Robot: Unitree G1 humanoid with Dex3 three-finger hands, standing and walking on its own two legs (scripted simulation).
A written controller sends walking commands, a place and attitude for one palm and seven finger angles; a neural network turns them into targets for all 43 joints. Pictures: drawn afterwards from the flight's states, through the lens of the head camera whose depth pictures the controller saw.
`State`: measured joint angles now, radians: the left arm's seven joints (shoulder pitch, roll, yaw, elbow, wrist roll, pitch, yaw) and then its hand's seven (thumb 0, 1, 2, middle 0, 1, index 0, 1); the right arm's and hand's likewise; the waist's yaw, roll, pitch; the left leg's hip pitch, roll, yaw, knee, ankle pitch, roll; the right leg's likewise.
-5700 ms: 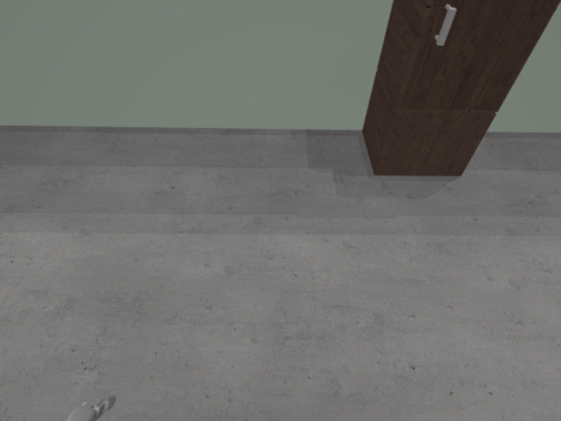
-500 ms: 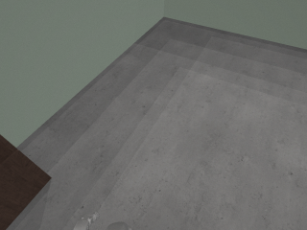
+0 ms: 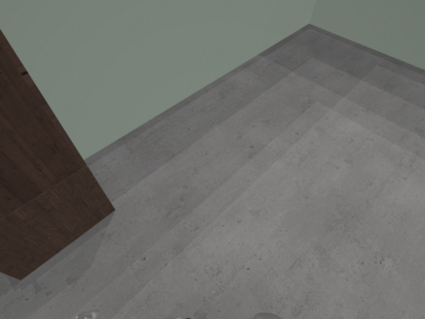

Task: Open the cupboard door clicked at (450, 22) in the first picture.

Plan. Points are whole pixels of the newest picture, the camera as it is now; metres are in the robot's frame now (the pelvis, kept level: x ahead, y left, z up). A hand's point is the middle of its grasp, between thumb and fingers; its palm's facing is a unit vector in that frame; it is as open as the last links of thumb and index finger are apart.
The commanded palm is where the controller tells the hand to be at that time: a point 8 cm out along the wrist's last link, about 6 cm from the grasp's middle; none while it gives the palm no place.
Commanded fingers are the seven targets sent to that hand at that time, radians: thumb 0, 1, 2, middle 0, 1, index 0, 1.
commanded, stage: turn to face it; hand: left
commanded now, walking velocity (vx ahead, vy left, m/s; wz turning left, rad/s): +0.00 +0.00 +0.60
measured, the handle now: out of the picture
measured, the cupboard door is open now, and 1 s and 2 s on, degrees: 0 0 0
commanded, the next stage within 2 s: take the last steps up to it in 1.22 s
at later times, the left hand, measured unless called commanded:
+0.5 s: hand out of the picture -0.04 +0.16 -0.16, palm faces +0.36 -0.90 -0.26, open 7.4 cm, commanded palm none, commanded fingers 0.00 0.90 0.90 -0.20 -0.30 -0.20 -0.30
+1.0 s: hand out of the picture -0.06 +0.19 -0.14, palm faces +0.57 -0.76 -0.32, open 7.4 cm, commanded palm none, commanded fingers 0.00 0.90 0.90 -0.20 -0.30 -0.20 -0.30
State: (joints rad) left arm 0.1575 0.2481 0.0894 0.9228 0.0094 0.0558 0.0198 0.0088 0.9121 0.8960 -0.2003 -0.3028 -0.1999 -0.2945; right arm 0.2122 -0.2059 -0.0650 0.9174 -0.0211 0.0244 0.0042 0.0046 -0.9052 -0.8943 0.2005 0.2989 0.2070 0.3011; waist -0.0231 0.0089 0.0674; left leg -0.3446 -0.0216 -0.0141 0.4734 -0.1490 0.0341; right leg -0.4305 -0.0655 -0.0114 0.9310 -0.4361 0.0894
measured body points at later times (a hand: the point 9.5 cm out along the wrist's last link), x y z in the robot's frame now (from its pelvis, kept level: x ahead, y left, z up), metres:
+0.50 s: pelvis -0.03 -0.05 +0.00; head +0.01 -0.05 +0.45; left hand -0.06 +0.21 -0.14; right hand +0.14 -0.27 -0.15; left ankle -0.10 +0.09 -0.70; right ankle +0.00 -0.15 -0.74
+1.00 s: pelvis -0.04 -0.06 -0.01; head +0.00 -0.07 +0.44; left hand -0.09 +0.23 -0.12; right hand +0.16 -0.23 -0.17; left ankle -0.10 +0.08 -0.73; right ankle +0.03 -0.14 -0.74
